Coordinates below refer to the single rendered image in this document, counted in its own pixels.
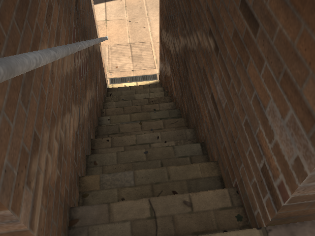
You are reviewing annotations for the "stairs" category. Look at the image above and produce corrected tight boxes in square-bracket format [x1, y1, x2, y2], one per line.
[68, 80, 250, 236]

